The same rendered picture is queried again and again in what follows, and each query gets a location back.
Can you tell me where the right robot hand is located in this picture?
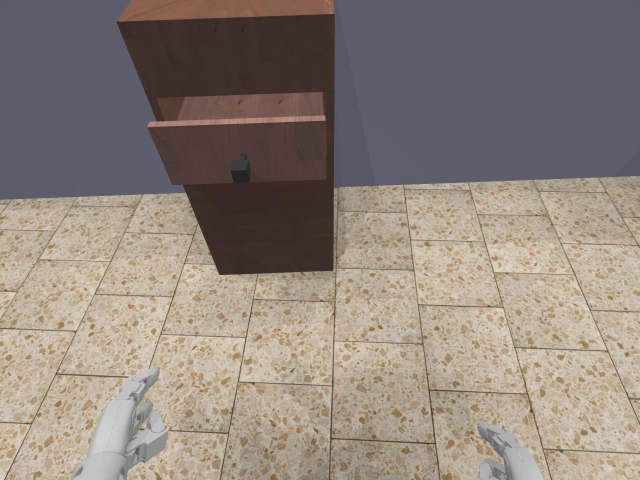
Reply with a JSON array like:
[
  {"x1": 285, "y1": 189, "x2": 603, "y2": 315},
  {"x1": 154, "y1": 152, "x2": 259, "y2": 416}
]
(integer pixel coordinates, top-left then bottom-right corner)
[{"x1": 473, "y1": 422, "x2": 546, "y2": 480}]

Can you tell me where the left robot hand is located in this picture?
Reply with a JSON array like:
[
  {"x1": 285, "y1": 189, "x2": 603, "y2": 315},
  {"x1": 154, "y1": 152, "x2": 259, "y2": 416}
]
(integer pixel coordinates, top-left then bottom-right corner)
[{"x1": 87, "y1": 367, "x2": 169, "y2": 470}]

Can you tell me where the handle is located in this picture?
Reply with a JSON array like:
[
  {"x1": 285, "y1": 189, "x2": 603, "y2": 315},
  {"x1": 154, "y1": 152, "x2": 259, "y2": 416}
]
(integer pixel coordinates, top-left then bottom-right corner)
[{"x1": 231, "y1": 153, "x2": 251, "y2": 183}]

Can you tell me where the drawer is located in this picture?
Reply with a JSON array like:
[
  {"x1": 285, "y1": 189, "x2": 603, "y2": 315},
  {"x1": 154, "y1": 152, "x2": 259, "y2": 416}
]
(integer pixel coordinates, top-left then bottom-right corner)
[{"x1": 147, "y1": 92, "x2": 326, "y2": 185}]

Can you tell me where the robot left forearm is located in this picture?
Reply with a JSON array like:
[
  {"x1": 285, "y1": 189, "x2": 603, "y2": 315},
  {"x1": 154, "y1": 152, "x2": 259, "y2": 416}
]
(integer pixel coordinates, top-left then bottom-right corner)
[{"x1": 71, "y1": 452, "x2": 128, "y2": 480}]

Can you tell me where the cabinet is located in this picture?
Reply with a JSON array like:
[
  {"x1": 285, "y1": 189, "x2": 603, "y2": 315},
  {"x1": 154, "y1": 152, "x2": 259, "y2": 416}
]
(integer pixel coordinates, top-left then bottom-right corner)
[{"x1": 116, "y1": 0, "x2": 335, "y2": 275}]

